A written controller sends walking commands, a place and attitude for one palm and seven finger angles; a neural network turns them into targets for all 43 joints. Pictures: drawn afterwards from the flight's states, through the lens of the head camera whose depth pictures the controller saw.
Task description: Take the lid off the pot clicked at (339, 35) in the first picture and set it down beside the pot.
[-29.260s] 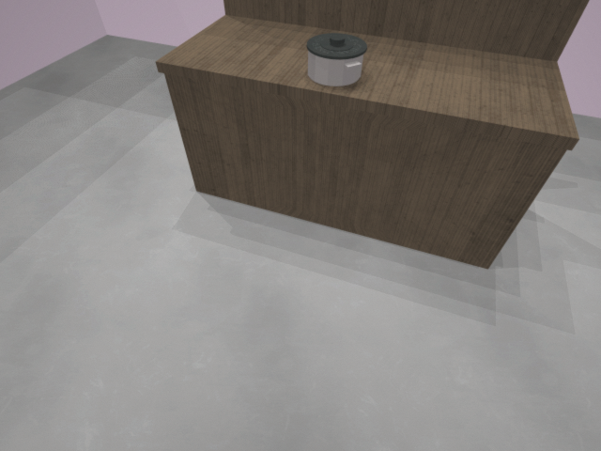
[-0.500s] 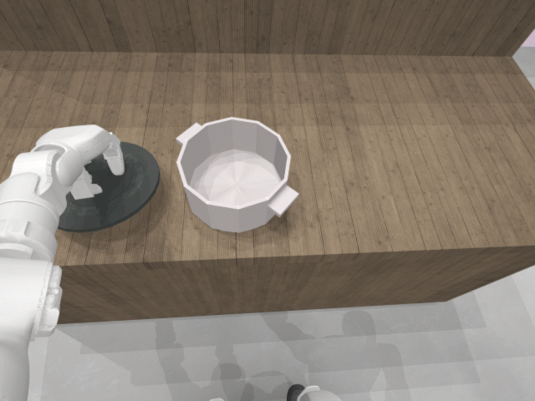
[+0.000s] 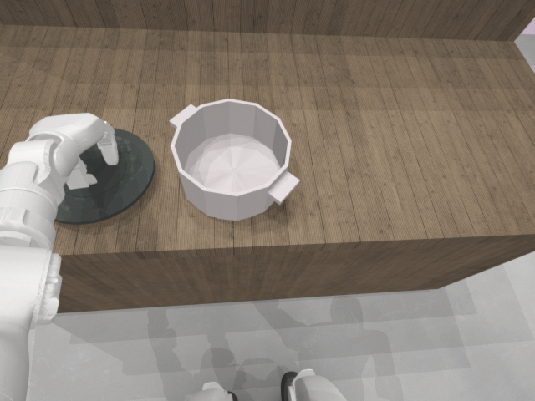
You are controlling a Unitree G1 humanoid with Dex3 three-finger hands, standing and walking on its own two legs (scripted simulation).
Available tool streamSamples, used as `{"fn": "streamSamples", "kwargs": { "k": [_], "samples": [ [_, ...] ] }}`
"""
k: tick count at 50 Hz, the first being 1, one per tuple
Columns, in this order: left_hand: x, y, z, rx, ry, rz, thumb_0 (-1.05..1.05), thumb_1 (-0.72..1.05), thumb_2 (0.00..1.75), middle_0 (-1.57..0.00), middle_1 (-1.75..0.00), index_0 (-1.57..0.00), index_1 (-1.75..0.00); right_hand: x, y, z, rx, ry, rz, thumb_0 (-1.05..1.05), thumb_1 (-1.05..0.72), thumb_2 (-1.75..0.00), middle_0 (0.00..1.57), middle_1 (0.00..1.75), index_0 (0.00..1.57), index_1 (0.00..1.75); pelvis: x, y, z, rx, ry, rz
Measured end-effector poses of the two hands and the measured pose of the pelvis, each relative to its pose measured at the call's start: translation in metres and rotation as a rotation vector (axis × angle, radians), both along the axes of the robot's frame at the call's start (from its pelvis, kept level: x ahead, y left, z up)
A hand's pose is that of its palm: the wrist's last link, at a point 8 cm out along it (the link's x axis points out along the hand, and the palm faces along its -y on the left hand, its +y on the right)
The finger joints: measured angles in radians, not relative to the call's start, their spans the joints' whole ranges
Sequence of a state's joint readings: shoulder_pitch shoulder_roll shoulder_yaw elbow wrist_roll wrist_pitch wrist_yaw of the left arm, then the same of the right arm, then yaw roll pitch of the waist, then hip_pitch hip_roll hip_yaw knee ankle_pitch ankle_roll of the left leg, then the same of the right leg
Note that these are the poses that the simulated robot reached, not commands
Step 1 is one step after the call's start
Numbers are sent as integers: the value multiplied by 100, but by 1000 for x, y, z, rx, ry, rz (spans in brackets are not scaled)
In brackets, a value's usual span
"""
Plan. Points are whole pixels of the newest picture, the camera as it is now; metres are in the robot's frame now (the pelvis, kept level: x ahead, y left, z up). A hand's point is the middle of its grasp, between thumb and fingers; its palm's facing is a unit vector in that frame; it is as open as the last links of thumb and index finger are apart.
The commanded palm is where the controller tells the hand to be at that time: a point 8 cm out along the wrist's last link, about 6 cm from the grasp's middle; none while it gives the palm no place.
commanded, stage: open the fingers wide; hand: left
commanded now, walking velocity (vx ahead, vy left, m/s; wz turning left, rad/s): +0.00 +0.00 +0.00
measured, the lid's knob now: (88, 164) +0.50 +0.26 -0.03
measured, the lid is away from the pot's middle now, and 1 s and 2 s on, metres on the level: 0.24 0.24 0.24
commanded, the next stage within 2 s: raise the empty hand in 1.20 s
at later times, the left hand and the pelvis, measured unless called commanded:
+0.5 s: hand (83, 172) +0.47 +0.25 -0.01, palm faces -0.48 -0.07 -0.88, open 7.2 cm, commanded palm +0.49 +0.24 +0.05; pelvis -0.01 +0.00 -0.01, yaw -1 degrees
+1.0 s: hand (79, 179) +0.46 +0.26 -0.01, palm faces -0.48 -0.07 -0.88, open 10.3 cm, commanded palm +0.49 +0.24 +0.05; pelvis -0.01 +0.01 +0.00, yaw +0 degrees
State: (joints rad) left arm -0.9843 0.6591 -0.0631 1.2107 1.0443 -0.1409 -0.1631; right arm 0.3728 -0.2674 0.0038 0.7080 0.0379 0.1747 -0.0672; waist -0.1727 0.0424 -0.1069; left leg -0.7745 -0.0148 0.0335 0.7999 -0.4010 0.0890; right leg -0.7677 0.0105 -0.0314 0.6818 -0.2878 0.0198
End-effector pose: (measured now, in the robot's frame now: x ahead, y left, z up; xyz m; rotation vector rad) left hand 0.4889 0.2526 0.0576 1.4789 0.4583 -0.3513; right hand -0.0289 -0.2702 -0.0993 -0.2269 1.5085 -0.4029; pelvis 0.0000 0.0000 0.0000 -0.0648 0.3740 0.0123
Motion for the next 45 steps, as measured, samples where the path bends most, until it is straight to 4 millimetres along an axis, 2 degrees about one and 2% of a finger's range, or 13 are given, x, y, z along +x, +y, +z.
{"fn": "streamSamples", "kwargs": {
  "k": [11,27,35,45],
  "samples": [
    [-4,-1,-4,8,-21,-8,3,19,84,-55,-94,-74,-102,-12,5,-6,21,13,-27,0,-91,-90,20,30,21,30,-5,1,-5,-3,8,-11],
    [-10,1,-6,-2,-22,-9,1,24,80,-50,-96,-69,-101,-4,7,-6,11,-34,-15,0,-91,-90,20,30,21,30,-9,4,-7,-5,2,-15],
    [-14,3,-5,-12,-29,-3,0,24,76,-47,-95,-60,-99,-3,8,-6,21,-23,-12,0,-91,-90,20,30,20,30,-8,5,-5,-6,-6,-11],
    [-18,4,-5,-6,-28,-4,0,14,66,-42,-94,-45,-95,-3,9,-7,25,-22,-8,0,-91,-90,20,30,21,30,-8,6,-4,-6,-11,-6]
  ]
}}
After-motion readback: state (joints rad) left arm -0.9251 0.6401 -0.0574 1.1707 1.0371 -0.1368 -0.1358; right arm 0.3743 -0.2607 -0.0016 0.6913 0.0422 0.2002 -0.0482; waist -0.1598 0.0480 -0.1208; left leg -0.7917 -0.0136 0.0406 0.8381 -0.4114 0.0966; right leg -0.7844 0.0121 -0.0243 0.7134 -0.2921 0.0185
